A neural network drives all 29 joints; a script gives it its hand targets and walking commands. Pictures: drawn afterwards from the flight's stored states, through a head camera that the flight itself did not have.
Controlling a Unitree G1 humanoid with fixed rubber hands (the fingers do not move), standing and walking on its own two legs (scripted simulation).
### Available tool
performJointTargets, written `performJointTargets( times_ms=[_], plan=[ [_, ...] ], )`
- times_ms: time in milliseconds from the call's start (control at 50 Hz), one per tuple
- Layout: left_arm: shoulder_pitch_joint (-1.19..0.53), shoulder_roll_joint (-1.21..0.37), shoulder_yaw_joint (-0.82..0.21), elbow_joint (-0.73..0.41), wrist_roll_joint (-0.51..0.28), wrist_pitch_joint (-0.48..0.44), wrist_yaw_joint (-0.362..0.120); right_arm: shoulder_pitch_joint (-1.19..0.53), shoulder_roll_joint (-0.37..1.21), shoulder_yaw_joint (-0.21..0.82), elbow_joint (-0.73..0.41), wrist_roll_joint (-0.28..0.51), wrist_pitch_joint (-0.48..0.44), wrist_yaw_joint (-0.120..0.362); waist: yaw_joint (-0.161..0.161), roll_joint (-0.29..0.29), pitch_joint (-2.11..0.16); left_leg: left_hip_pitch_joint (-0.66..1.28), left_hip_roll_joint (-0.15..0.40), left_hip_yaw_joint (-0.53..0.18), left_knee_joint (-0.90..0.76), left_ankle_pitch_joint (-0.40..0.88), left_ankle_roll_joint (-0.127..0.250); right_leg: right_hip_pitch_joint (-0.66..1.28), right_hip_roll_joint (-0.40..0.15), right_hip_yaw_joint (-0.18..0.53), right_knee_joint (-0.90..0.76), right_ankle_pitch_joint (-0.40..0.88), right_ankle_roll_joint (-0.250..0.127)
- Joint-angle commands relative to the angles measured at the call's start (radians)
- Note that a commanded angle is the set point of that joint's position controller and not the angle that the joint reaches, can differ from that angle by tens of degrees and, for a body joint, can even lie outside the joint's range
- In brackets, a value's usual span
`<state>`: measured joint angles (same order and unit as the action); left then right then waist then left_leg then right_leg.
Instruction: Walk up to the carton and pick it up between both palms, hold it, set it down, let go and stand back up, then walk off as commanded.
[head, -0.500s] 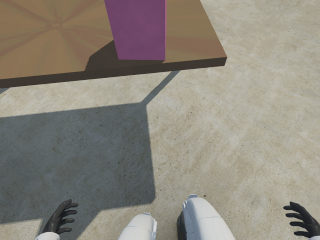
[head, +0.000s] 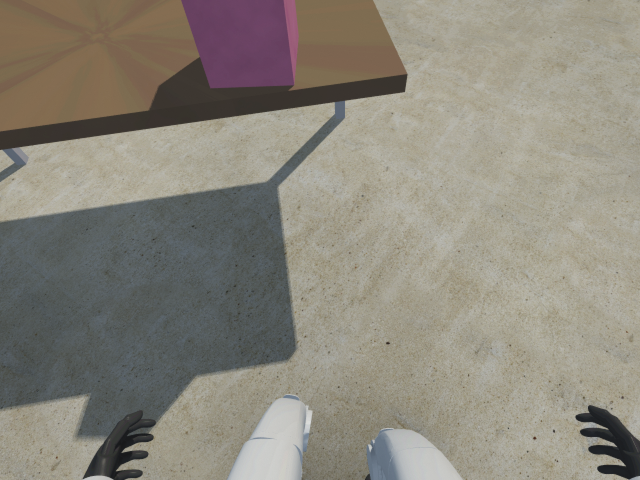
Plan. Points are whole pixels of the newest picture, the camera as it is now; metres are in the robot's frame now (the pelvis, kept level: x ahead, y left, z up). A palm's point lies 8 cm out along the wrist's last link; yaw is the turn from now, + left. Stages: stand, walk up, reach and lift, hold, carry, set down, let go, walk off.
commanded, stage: walk off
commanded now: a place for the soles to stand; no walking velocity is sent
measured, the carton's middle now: (246, 8) +1.02 +0.17 +0.03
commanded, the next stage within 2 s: none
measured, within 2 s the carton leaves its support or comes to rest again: neither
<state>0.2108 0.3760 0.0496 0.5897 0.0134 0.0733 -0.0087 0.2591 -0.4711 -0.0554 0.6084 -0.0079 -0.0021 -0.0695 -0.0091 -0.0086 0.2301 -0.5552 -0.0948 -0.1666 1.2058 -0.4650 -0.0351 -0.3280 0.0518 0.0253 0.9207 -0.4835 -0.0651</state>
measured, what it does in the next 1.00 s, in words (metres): steps on the spot: left foot, then right foot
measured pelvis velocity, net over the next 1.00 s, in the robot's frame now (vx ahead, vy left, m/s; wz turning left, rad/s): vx -0.06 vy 0.01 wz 0.04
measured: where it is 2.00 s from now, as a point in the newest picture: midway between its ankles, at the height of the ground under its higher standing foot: outside the picture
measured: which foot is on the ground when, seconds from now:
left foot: up 0.00-0.32, down 0.34-0.64, up 0.66-0.86, down 0.88-1.00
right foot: down 0.00-0.36, up 0.38-0.60, down 0.62-1.00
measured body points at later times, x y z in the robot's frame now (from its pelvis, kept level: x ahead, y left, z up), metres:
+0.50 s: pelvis -0.07 +0.02 +0.00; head -0.01 +0.04 +0.45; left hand +0.06 +0.34 -0.10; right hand +0.05 -0.32 -0.06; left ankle -0.04 +0.15 -0.69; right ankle -0.04 -0.09 -0.66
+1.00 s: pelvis -0.06 +0.01 +0.01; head +0.00 +0.04 +0.45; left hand +0.06 +0.33 -0.10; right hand +0.06 -0.31 -0.06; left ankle -0.02 +0.15 -0.69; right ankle -0.05 -0.11 -0.68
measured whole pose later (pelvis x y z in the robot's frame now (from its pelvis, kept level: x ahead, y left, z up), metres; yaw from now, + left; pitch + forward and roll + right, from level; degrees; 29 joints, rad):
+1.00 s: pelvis -0.06 +0.01 +0.01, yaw +2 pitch -5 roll -1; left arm 0.21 0.42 0.05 0.66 0.01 -0.02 -0.01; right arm 0.29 -0.43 -0.06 0.64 -0.03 -0.08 -0.04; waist -0.01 -0.03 0.23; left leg -0.37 -0.03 -0.14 0.84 -0.40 -0.02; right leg -0.32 0.02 -0.01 0.90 -0.55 -0.04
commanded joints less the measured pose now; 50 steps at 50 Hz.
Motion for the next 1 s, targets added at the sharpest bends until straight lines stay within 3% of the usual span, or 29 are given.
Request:
performJointTargets(
  times_ms=[0, 40, 140, 160, 200, 280, 300, 320, 340, 360, 380, 420, 460, 520, 540, 580, 600, 620, 640, 720, 780, 800, 820, 840, 860, 880, 900, 920, 980],
  plan=[
    [-0.028, 0.239, 0.124, -0.111, 0.025, -0.043, 0.010, 0.137, -0.201, -0.064, 0.013, 0.006, -0.031, -0.010, 0.063, -0.129, -0.108, -0.088, 0.020, 0.013, 0.069, -0.019, 0.033, 0.110, -0.245, 0.333, -0.444, 0.386, -0.072],
    [0.017, 0.257, 0.131, -0.127, 0.037, -0.035, 0.006, 0.112, -0.192, -0.056, 0.014, 0.008, -0.038, -0.014, 0.106, -0.190, -0.185, -0.092, 0.050, 0.082, -0.055, -0.055, 0.028, 0.207, -0.245, 0.317, -0.421, 0.333, -0.090],
    [0.035, 0.257, 0.133, -0.107, 0.034, -0.044, 0.007, 0.141, -0.208, -0.065, 0.045, 0.009, -0.045, -0.012, 0.102, -0.226, -0.206, -0.114, 0.069, 0.062, -0.107, -0.113, 0.026, 0.284, -0.270, 0.404, -0.496, 0.159, -0.076],
    [0.041, 0.272, 0.134, -0.105, 0.036, -0.041, 0.005, 0.144, -0.206, -0.067, 0.040, 0.009, -0.053, -0.014, 0.106, -0.211, -0.220, -0.079, 0.082, 0.100, -0.160, -0.140, 0.031, 0.249, -0.296, 0.392, -0.505, 0.113, -0.114],
    [0.023, 0.287, 0.138, -0.088, 0.039, -0.045, 0.005, 0.191, -0.210, -0.067, 0.060, 0.007, -0.053, -0.011, 0.080, -0.215, -0.233, -0.029, 0.087, 0.113, -0.201, -0.169, 0.045, 0.212, -0.322, 0.410, -0.543, 0.061, -0.091],
    [-0.097, 0.274, 0.117, -0.089, 0.033, -0.035, -0.006, 0.277, -0.207, -0.068, 0.115, 0.005, -0.068, 0.002, -0.010, -0.216, -0.231, 0.307, 0.117, 0.159, -0.440, -0.023, 0.112, -0.089, -0.271, 0.266, -0.474, -0.040, -0.102],
    [-0.124, 0.271, 0.125, -0.106, 0.038, -0.023, -0.013, 0.360, -0.234, -0.087, 0.123, -0.002, -0.074, 0.003, -0.055, -0.198, -0.237, 0.412, 0.131, 0.103, -0.517, 0.024, 0.128, -0.171, -0.194, 0.182, -0.340, -0.062, -0.078],
    [-0.087, 0.235, 0.116, -0.074, 0.032, -0.023, -0.010, 0.322, -0.239, -0.086, 0.129, -0.012, -0.075, 0.003, -0.049, -0.058, -0.207, 0.410, 0.205, -0.101, -0.655, -0.094, 0.161, -0.260, -0.109, 0.092, -0.168, -0.136, -0.029],
    [-0.128, 0.206, 0.107, -0.107, 0.027, -0.024, -0.011, 0.265, -0.328, -0.091, 0.096, -0.021, -0.084, 0.005, -0.046, 0.230, -0.146, 0.250, 0.457, -0.655, -0.906, -0.230, 0.277, -0.331, 0.043, -0.009, 0.158, -0.144, 0.045],
    [-0.119, 0.254, 0.117, -0.076, 0.030, -0.038, 0.001, 0.174, -0.326, -0.078, 0.069, -0.019, -0.084, 0.011, -0.026, 0.141, -0.132, 0.146, 0.493, -0.802, -0.920, -0.202, 0.359, -0.264, 0.023, 0.140, 0.245, -0.166, 0.041],
    [-0.095, 0.274, 0.117, -0.055, 0.029, -0.046, 0.001, 0.103, -0.306, -0.067, 0.061, -0.019, -0.086, 0.003, 0.017, 0.087, -0.115, 0.112, 0.453, -0.731, -0.868, -0.051, 0.348, -0.215, 0.000, 0.146, 0.262, -0.117, 0.039],
    [-0.053, 0.270, 0.115, -0.030, 0.028, -0.055, -0.007, 0.107, -0.263, -0.065, 0.057, -0.025, -0.091, -0.003, 0.025, 0.078, -0.145, 0.244, 0.387, -0.525, -0.738, 0.295, 0.301, -0.283, -0.027, 0.098, 0.294, -0.078, 0.038],
    [-0.023, 0.268, 0.102, -0.025, 0.020, -0.060, -0.017, 0.080, -0.258, -0.078, 0.040, -0.034, -0.086, 0.008, 0.007, 0.172, -0.168, 0.269, 0.326, -0.404, -0.695, 0.212, 0.273, -0.219, -0.049, 0.079, 0.144, -0.092, 0.039],
    [-0.064, 0.261, 0.096, -0.022, 0.030, -0.071, -0.022, 0.086, -0.267, -0.077, 0.043, -0.042, -0.078, 0.026, 0.003, 0.187, -0.121, 0.204, 0.323, -0.442, -0.735, 0.027, 0.294, -0.181, -0.044, 0.065, 0.015, -0.177, 0.025],
    [-0.080, 0.239, 0.086, -0.031, 0.022, -0.075, -0.022, 0.098, -0.275, -0.080, 0.050, -0.043, -0.078, 0.025, -0.001, 0.202, -0.138, 0.217, 0.315, -0.412, -0.701, 0.116, 0.287, -0.165, -0.050, 0.055, -0.064, -0.175, 0.022],
    [0.085, 0.234, 0.086, 0.027, 0.025, -0.100, -0.021, -0.032, -0.222, -0.053, 0.025, -0.034, -0.075, 0.033, 0.116, 0.129, -0.164, -0.041, 0.224, -0.247, -0.521, 0.066, 0.192, 0.219, -0.053, 0.078, -0.379, -0.039, 0.012],
    [0.194, 0.281, 0.101, 0.052, 0.030, -0.113, -0.002, -0.002, -0.162, -0.028, 0.022, -0.027, -0.067, 0.034, 0.160, -0.025, -0.217, -0.124, 0.119, -0.150, -0.311, 0.140, 0.120, 0.372, -0.126, 0.206, -0.513, -0.085, 0.018],
    [0.150, 0.348, 0.109, 0.029, 0.035, -0.116, 0.005, 0.056, -0.113, -0.030, 0.024, -0.007, -0.068, 0.028, 0.115, -0.230, -0.241, -0.217, -0.038, 0.001, -0.166, -0.138, 0.049, 0.343, -0.334, 0.543, -0.583, 0.015, -0.041],
    [0.101, 0.375, 0.112, 0.027, 0.034, -0.110, 0.006, 0.020, -0.199, -0.057, 0.043, -0.017, -0.070, 0.014, 0.098, -0.078, -0.204, -0.154, 0.025, -0.042, -0.097, -0.158, 0.028, 0.205, -0.434, 0.652, -0.619, 0.023, -0.101],
    [-0.022, 0.258, 0.080, 0.007, 0.015, -0.119, 0.006, 0.103, -0.183, -0.057, 0.069, 0.008, -0.074, 0.026, 0.038, -0.081, -0.138, -0.020, 0.115, 0.050, -0.170, -0.046, 0.035, 0.134, -0.329, 0.358, -0.515, 0.262, -0.082],
    [0.017, 0.277, 0.076, 0.007, 0.025, -0.126, 0.008, 0.073, -0.145, -0.043, 0.055, -0.004, -0.077, 0.032, 0.067, -0.171, -0.193, 0.032, 0.120, 0.124, -0.302, -0.067, 0.040, 0.226, -0.317, 0.307, -0.402, 0.681, -0.118],
    [0.004, 0.276, 0.073, 0.017, 0.022, -0.121, 0.010, 0.078, -0.138, -0.043, 0.057, -0.003, -0.082, 0.033, 0.040, -0.155, -0.186, 0.106, 0.116, 0.131, -0.405, -0.017, 0.055, 0.178, -0.309, 0.253, -0.331, 0.777, -0.123],
    [-0.050, 0.272, 0.069, 0.005, 0.012, -0.117, 0.008, 0.162, -0.126, -0.044, 0.082, -0.002, -0.087, 0.034, -0.002, -0.130, -0.223, 0.264, 0.114, 0.157, -0.525, 0.106, 0.065, 0.086, -0.252, 0.161, -0.275, 0.674, -0.100],
    [-0.077, 0.246, 0.072, 0.010, 0.006, -0.108, 0.005, 0.213, -0.136, -0.055, 0.099, -0.016, -0.096, 0.032, -0.032, -0.106, -0.273, 0.374, 0.097, 0.104, -0.605, 0.274, 0.090, 0.056, -0.205, 0.105, -0.196, 0.662, -0.059],
    [-0.085, 0.222, 0.066, -0.011, -0.004, -0.102, 0.004, 0.261, -0.206, -0.081, 0.091, -0.028, -0.107, 0.020, -0.055, 0.078, -0.304, 0.447, 0.203, -0.145, -0.653, 0.409, 0.134, -0.054, -0.125, 0.026, -0.019, 0.538, 0.004],
    [-0.067, 0.222, 0.063, -0.010, -0.010, -0.095, 0.004, 0.196, -0.245, -0.080, 0.059, -0.024, -0.105, 0.022, -0.026, 0.214, -0.338, 0.458, 0.338, -0.477, -0.720, 0.477, 0.232, -0.155, -0.012, -0.025, 0.074, 0.158, 0.044],
    [-0.048, 0.251, 0.085, -0.006, 0.004, -0.088, 0.007, 0.199, -0.311, -0.096, 0.083, -0.019, -0.103, 0.021, -0.022, 0.187, -0.324, 0.401, 0.434, -0.650, -0.738, 0.450, 0.356, -0.163, -0.007, 0.058, 0.094, -0.233, 0.015],
    [-0.056, 0.260, 0.085, 0.012, 0.003, -0.095, 0.004, 0.155, -0.292, -0.078, 0.086, -0.023, -0.103, 0.017, -0.005, 0.106, -0.257, 0.398, 0.392, -0.623, -0.712, 0.425, 0.359, -0.177, -0.044, 0.105, 0.047, -0.271, 0.014],
    [-0.035, 0.237, 0.077, 0.044, 0.011, -0.109, -0.006, 0.069, -0.251, -0.073, 0.079, -0.031, -0.095, 0.016, 0.023, 0.142, -0.237, 0.357, 0.313, -0.428, -0.642, 0.469, 0.295, -0.129, -0.052, 0.065, -0.139, -0.098, 0.001]
  ],
)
